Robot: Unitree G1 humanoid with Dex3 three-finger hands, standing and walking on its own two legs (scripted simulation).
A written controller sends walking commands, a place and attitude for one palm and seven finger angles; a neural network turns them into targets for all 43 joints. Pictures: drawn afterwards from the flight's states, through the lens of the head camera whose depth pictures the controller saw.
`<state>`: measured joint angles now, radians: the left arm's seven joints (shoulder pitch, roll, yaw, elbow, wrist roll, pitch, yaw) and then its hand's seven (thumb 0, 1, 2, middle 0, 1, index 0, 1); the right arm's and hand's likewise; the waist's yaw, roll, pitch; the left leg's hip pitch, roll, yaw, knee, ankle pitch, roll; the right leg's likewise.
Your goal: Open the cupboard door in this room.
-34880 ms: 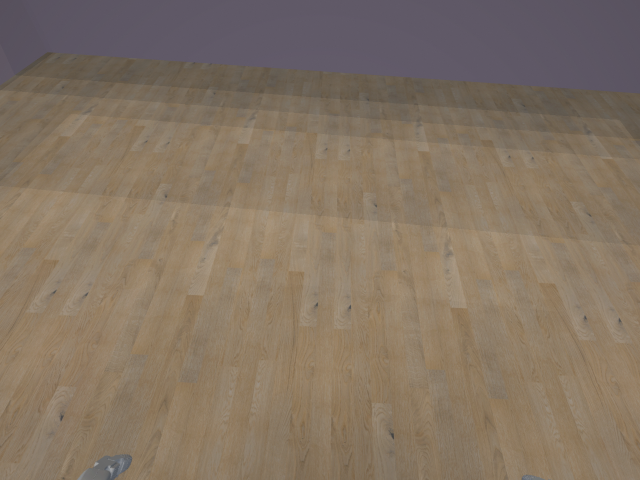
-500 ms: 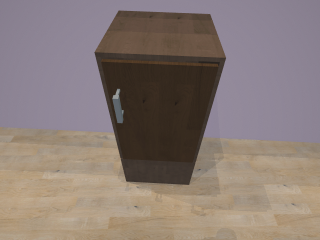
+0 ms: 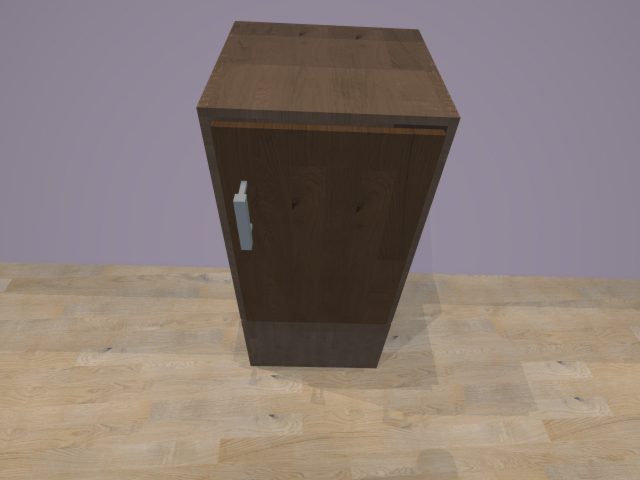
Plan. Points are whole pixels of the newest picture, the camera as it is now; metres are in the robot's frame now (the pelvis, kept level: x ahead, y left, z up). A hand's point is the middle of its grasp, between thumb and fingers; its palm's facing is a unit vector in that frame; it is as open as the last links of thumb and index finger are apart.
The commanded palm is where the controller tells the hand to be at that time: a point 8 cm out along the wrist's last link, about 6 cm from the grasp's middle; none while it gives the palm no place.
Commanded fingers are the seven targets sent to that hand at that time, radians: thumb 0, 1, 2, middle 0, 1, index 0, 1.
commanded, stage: look again from close up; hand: left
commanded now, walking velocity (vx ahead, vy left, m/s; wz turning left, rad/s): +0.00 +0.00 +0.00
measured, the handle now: (245, 216) +0.56 +0.18 -0.03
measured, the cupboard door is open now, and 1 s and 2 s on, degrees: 0 0 0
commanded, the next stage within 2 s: raise the hand with hooked fingers in 0.56 s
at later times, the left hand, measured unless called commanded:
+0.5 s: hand out of the picture -0.01 +0.15 -0.17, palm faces +0.01 -0.98 -0.22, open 7.4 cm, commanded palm none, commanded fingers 0.00 0.90 0.90 -0.20 -0.30 -0.20 -0.30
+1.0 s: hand (241, 425) +0.20 +0.11 -0.04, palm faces +0.05 -1.00 -0.02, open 8.1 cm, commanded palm +0.13 +0.19 -0.06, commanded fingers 0.00 0.48 0.72 -0.23 -0.57 -0.23 -0.57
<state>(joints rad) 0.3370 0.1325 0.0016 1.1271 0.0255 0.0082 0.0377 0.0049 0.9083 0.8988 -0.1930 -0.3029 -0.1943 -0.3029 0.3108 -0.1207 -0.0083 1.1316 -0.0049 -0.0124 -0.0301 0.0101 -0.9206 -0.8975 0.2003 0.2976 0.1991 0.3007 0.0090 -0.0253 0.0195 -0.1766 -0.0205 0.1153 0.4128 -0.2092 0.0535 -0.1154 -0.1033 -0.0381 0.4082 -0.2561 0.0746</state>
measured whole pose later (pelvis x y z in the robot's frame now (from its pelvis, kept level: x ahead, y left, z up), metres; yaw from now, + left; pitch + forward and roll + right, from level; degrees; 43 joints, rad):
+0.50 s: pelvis +0.00 -0.03 -0.01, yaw +0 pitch -1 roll +1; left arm 0.31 0.15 -0.02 1.09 0.02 -0.01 0.03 0.01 0.91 0.90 -0.19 -0.30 -0.19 -0.30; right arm 0.28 -0.18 0.00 1.06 -0.01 -0.02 -0.01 0.01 -0.92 -0.90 0.20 0.30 0.20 0.30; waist 0.00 0.03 0.02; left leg -0.24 0.01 0.10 0.49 -0.24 0.02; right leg -0.19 -0.08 -0.04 0.52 -0.32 0.03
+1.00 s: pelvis -0.01 -0.07 -0.06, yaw +2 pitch +11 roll +2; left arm 0.33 0.16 0.17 0.26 -0.23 -0.56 -0.30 0.01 0.71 0.81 -0.21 -0.43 -0.21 -0.43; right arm 0.13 -0.25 -0.08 0.63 0.01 -0.27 -0.02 0.01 -0.91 -0.90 0.20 0.30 0.20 0.30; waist 0.00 -0.04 -0.13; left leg -0.71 0.06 0.04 0.92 -0.40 -0.05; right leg -0.66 -0.05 -0.07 0.99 -0.52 -0.03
